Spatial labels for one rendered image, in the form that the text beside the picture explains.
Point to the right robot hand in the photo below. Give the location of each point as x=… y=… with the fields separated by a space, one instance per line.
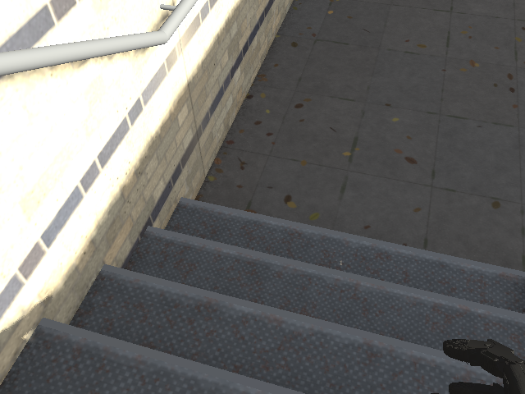
x=495 y=358

